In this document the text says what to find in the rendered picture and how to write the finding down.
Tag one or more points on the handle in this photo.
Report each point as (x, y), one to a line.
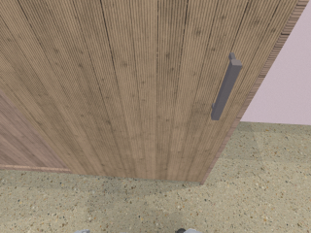
(231, 75)

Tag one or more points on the wardrobe door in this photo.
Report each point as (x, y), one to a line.
(20, 143)
(124, 88)

